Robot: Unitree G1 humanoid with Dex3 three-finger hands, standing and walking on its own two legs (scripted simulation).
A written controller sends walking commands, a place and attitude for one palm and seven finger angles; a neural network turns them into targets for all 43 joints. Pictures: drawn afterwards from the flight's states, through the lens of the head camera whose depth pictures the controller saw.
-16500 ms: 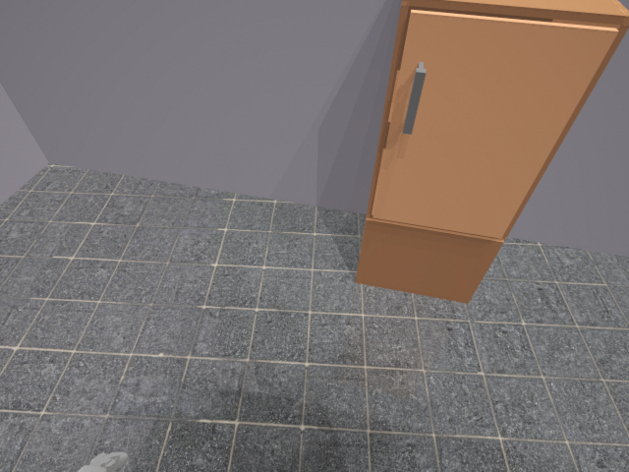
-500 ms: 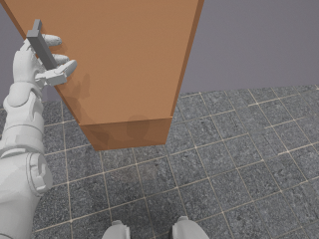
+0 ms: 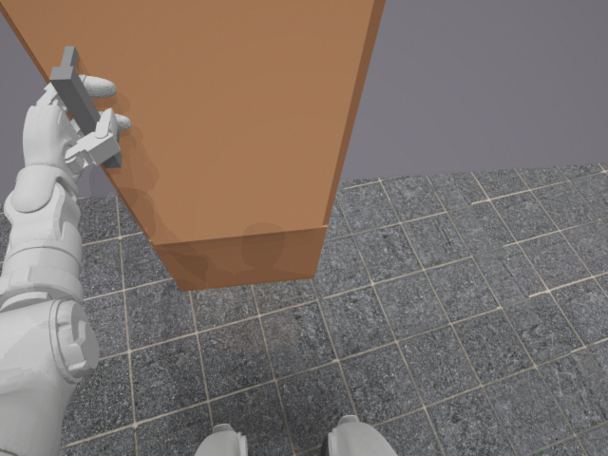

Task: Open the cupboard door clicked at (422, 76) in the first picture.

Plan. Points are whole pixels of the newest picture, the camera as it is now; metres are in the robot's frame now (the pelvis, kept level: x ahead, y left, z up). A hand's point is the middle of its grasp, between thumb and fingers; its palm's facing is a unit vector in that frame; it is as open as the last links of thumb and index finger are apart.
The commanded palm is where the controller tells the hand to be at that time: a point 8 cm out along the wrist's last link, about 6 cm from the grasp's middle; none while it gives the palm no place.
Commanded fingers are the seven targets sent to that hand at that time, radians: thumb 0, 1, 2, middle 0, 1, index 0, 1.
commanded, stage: pull the door open along its arc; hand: left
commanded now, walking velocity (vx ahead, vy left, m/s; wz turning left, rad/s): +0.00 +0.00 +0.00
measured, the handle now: (93, 112) +0.54 +0.24 +0.10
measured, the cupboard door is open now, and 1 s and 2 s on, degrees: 1 47 45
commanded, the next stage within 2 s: open thumb and fingers to let go in 0.84 s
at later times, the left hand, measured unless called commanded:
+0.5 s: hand (151, 232) +0.36 +0.15 +0.10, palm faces +0.30 -0.95 +0.11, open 5.8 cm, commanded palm +0.31 +0.19 +0.10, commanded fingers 0.00 0.90 0.90 -0.40 -1.35 -0.40 -1.35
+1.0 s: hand (249, 307) +0.27 +0.04 +0.10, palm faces +0.40 -0.92 -0.02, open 5.9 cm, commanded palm +0.23 +0.09 +0.10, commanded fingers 0.00 0.62 0.78 -0.38 -1.32 -0.38 -1.32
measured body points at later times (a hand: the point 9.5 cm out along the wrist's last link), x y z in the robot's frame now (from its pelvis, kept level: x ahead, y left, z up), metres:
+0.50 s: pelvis +0.01 -0.01 +0.02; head +0.04 -0.01 +0.47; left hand +0.34 +0.20 +0.10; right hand +0.16 -0.24 -0.08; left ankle +0.00 +0.12 -0.69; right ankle +0.00 -0.13 -0.69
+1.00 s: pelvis +0.00 -0.04 +0.02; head +0.00 -0.06 +0.47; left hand +0.24 +0.09 +0.10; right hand +0.18 -0.25 -0.07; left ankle +0.00 +0.11 -0.69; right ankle +0.00 -0.13 -0.69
